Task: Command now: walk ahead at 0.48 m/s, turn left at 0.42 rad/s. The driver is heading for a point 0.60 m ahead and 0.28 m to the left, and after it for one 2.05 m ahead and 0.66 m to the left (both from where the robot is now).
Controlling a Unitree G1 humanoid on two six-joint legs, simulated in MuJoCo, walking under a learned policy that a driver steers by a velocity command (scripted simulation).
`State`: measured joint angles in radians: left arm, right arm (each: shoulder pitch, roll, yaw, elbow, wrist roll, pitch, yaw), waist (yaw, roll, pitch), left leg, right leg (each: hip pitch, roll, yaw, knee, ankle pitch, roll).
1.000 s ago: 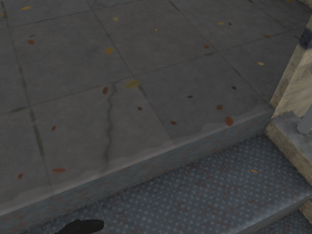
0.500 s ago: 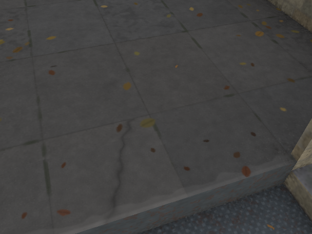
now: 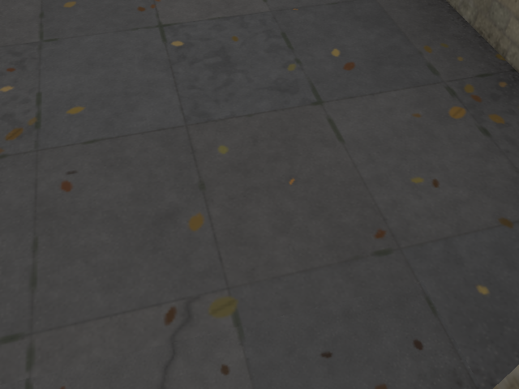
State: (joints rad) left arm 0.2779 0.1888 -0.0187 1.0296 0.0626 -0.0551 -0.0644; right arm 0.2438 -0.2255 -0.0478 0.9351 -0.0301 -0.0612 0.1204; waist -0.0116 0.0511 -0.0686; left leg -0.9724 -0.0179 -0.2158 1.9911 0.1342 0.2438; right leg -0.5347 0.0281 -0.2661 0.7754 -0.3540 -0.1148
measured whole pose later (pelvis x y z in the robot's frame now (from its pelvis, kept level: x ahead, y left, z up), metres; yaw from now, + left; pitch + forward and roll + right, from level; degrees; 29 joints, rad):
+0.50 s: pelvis +0.32 -0.01 +0.12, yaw +14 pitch +6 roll +4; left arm 0.30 0.29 0.00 1.01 0.10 -0.09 -0.11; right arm 0.23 -0.23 -0.04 0.98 -0.04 -0.07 0.04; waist -0.07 -0.04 -0.16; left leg -0.67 -0.17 0.04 1.08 -0.51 0.10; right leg -0.58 0.00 0.09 1.70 -0.16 -0.07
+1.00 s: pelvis +0.61 -0.01 +0.21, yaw +33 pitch +4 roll -1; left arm 0.39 0.18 0.00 1.00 0.07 -0.10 0.05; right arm 0.11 -0.24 -0.05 0.87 -0.05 -0.10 0.11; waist 0.06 0.03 -0.11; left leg -0.82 0.06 0.00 1.19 -0.09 0.08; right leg -0.13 -0.04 -0.17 0.30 -0.23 -0.01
